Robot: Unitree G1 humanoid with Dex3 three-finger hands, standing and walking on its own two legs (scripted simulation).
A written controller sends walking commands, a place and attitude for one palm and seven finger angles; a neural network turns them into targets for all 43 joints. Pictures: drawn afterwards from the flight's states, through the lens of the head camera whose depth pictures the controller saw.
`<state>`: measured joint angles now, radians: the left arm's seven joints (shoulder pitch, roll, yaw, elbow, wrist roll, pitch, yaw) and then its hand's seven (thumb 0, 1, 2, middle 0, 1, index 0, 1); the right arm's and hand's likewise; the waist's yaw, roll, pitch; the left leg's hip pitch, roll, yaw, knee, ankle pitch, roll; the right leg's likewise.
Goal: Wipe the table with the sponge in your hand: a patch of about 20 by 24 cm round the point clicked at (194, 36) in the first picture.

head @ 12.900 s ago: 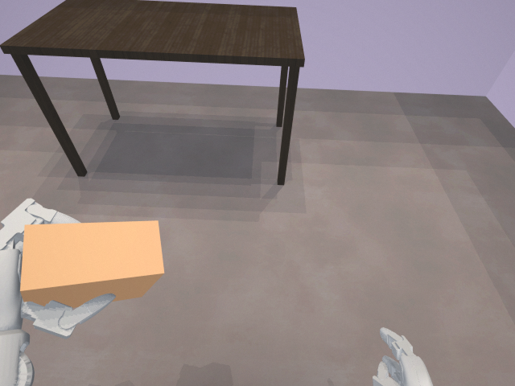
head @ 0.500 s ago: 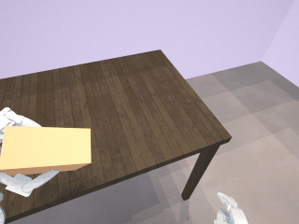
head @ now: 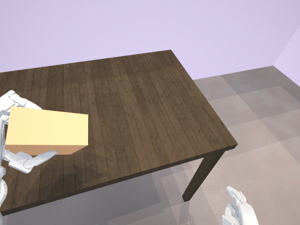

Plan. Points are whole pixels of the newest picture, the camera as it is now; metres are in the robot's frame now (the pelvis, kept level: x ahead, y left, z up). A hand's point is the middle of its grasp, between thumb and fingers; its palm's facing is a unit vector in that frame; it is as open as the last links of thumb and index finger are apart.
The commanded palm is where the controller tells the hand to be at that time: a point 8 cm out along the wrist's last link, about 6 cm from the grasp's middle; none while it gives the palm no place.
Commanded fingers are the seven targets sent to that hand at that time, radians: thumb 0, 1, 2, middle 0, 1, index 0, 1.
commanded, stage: come to a stop and stand still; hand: left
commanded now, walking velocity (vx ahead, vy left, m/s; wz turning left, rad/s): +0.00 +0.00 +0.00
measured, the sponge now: (58, 135) +0.25 +0.24 +0.14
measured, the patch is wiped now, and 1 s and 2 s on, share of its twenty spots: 0.00 0.00 0.00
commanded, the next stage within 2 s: look again from close up in 0.64 s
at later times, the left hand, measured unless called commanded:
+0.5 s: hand (35, 128) +0.25 +0.28 +0.16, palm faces +0.36 -0.86 -0.37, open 10.7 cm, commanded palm +0.19 +0.31 +0.17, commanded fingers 0.00 0.10 1.30 -1.20 -1.60 -1.20 -1.60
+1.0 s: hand (30, 133) +0.24 +0.29 +0.15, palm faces +0.35 -0.86 -0.37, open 10.7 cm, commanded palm +0.18 +0.33 +0.17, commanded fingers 0.00 0.10 1.30 -1.20 -1.60 -1.20 -1.60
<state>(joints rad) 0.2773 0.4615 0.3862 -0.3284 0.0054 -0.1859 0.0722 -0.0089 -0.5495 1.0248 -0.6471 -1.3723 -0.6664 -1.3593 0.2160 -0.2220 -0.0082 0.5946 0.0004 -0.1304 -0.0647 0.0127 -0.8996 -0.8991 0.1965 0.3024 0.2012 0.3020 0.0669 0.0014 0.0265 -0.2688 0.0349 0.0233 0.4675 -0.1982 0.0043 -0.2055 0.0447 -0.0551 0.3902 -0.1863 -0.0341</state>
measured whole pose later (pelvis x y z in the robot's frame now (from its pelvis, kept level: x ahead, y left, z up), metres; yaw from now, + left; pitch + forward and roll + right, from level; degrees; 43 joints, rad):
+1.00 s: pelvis +0.02 +0.05 +0.00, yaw -1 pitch +1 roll -2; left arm 0.42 0.37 0.34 -0.47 -0.04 -0.20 0.10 -0.01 -0.55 1.03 -0.65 -1.37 -0.67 -1.36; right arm 0.19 -0.19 0.03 0.57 0.00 -0.13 -0.04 0.01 -0.90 -0.90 0.20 0.30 0.20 0.30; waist 0.02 -0.03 0.05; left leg -0.24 -0.02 0.06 0.44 -0.22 0.07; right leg -0.18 -0.01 -0.02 0.36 -0.19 0.03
